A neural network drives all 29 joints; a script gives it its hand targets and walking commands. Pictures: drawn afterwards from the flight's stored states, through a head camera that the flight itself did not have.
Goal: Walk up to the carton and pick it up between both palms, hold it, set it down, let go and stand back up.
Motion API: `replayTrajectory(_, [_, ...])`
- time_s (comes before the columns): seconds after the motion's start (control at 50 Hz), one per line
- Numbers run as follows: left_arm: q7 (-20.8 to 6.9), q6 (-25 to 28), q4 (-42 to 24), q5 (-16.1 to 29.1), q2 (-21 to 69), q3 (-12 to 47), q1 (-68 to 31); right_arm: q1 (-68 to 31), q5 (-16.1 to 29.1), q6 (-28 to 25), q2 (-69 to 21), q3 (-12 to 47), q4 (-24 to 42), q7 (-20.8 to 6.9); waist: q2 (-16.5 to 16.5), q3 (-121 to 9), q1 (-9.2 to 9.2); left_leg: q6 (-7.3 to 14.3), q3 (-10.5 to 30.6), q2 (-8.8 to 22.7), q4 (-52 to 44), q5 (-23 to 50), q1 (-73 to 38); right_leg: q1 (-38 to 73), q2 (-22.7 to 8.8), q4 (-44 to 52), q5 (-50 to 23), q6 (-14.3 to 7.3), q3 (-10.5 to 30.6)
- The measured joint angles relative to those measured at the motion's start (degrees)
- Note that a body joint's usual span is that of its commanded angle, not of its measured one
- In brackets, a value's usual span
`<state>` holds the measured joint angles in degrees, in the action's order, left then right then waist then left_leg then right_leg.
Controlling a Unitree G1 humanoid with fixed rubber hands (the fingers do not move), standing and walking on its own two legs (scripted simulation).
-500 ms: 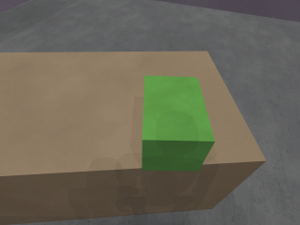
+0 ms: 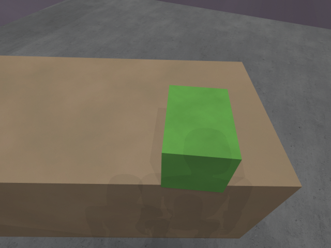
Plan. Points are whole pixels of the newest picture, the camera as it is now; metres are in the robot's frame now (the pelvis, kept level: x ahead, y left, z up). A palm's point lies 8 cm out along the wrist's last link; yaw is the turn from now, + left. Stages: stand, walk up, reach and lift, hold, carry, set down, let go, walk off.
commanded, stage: walk up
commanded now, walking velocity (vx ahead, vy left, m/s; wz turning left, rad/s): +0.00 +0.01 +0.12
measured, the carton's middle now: (195, 136) +0.47 -0.07 -0.02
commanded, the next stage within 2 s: none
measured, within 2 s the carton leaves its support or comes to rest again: neither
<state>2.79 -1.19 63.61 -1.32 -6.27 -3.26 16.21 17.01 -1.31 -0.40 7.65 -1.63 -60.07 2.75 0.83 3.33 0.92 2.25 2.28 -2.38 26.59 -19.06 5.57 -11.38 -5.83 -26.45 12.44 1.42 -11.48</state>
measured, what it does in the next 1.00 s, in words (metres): stands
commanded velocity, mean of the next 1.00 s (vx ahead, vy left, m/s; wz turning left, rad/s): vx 0.00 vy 0.01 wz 0.11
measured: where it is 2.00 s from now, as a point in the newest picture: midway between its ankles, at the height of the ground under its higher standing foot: outside the picture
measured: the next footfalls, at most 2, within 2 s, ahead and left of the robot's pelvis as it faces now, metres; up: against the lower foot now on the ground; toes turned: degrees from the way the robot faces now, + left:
none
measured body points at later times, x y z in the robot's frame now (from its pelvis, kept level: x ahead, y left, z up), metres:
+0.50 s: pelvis -0.01 -0.01 +0.00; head +0.00 -0.01 +0.45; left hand -0.04 +0.22 -0.16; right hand +0.02 -0.23 -0.16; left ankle -0.05 +0.10 -0.74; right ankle +0.02 -0.13 -0.74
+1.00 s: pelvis -0.01 -0.01 +0.00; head +0.00 -0.01 +0.45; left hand -0.04 +0.22 -0.16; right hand +0.03 -0.23 -0.16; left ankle -0.05 +0.10 -0.74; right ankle +0.02 -0.13 -0.74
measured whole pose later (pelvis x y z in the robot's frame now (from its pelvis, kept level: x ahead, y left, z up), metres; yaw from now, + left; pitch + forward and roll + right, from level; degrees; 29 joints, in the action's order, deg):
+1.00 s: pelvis -0.01 -0.01 +0.00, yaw +4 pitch -2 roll -1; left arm 2.4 -2.2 61.9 -1.2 -7.5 -4.3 16.2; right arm 16.3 -1.6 -0.3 9.1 -1.3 -58.8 2.7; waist 1.1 3.1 2.0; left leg 1.7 5.9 -3.4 27.8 -17.9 7.5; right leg -11.4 -7.2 -27.1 12.6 0.8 -15.1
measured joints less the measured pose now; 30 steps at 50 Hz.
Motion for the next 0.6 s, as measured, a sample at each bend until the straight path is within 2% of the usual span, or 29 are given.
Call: replayTrajectory(0.6, [-0.2,-0.76,-1.48,0.08,-1.29,-0.75,0.65,-0.47,-0.45,0.35,1.05,0.25,1.3,-0.33,0.03,-0.01,0.69,-0.63,2.95,-0.73,1.37,1.11,2.16,-0.5,-1.08,-0.76,-0.09,-0.64,-2.96])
